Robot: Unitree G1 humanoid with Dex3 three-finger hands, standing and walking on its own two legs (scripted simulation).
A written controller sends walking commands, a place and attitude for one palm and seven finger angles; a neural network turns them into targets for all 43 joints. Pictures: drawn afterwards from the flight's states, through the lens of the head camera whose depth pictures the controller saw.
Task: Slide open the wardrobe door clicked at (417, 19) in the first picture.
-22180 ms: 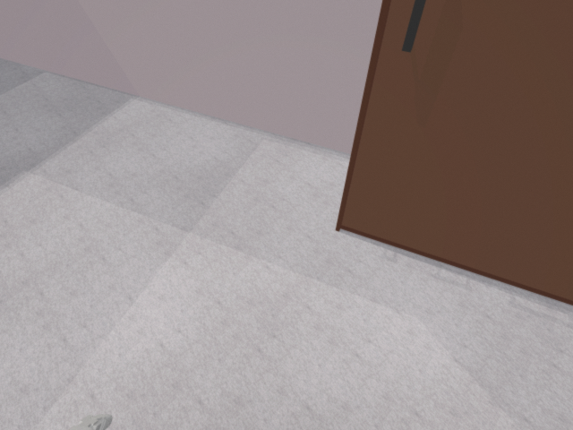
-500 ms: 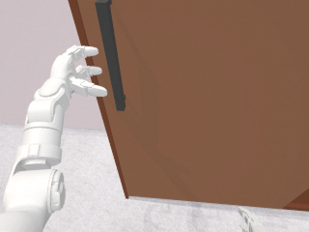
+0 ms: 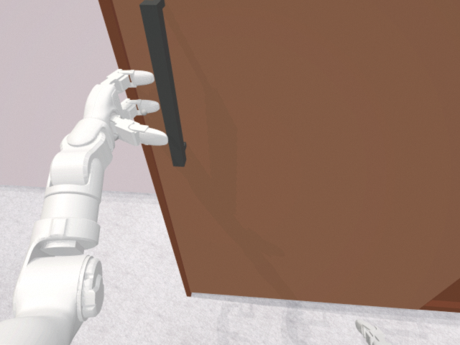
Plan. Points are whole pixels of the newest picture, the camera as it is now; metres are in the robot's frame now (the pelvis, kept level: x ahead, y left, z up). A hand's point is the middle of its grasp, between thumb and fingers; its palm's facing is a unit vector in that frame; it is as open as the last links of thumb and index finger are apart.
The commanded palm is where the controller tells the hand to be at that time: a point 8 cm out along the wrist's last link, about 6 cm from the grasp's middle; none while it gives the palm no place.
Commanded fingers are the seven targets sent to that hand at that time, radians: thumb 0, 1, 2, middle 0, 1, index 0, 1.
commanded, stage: feel for the door with the fingertips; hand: left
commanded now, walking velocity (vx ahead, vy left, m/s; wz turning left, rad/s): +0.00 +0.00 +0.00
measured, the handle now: (171, 94) +0.47 +0.12 +0.23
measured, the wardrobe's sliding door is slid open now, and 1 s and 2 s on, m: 0.00 0.00 0.00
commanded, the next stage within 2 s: slide the fingers in behind the handle in 0.50 s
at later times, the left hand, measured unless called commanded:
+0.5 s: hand (154, 108) +0.42 +0.14 +0.23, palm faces +0.00 -1.00 -0.01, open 14.0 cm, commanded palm +0.41 +0.19 +0.23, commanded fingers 0.00 -0.50 0.30 -0.30 -1.20 -0.30 -1.20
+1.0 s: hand (157, 114) +0.42 +0.14 +0.23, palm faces -0.01 -1.00 -0.01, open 13.9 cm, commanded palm +0.39 +0.19 +0.23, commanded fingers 0.00 -0.50 0.30 -0.30 -1.20 -0.30 -1.20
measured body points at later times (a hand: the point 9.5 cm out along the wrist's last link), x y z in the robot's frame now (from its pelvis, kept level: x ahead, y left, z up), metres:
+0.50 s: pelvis +0.00 +0.00 +0.00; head -0.02 -0.01 +0.45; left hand +0.42 +0.20 +0.23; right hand +0.15 -0.25 -0.10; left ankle -0.02 +0.11 -0.74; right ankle +0.00 -0.11 -0.74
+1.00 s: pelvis -0.01 +0.00 +0.00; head -0.03 -0.01 +0.45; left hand +0.41 +0.19 +0.23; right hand +0.10 -0.26 -0.11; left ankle -0.02 +0.11 -0.74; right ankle +0.00 -0.11 -0.74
